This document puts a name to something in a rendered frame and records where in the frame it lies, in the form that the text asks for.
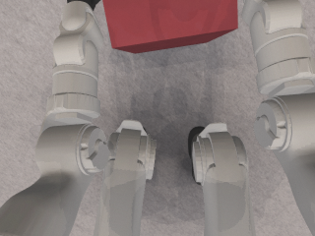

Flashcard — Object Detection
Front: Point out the right robot shin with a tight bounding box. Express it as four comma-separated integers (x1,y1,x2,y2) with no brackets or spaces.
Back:
199,122,249,172

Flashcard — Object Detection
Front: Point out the right robot upper arm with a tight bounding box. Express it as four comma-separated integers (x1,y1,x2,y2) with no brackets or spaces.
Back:
253,92,315,236

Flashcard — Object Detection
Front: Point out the carton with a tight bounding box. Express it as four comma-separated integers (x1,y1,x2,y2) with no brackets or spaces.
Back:
102,0,238,54

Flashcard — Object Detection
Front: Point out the robot left forearm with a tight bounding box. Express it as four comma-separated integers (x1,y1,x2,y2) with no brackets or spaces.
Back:
34,1,104,159

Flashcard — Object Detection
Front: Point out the robot left hand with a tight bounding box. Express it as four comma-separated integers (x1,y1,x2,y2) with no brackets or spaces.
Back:
67,0,100,10

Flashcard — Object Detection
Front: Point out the left robot upper arm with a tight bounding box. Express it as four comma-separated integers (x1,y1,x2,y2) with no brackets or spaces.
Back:
0,123,110,236

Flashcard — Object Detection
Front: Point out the robot right forearm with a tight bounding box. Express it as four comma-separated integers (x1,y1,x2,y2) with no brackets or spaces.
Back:
241,0,315,97

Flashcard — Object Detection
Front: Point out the robot shin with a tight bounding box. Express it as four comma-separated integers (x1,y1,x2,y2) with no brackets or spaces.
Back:
199,122,249,172
103,119,147,170

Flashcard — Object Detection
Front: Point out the left robot shin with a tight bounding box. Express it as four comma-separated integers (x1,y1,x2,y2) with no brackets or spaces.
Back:
103,119,147,170

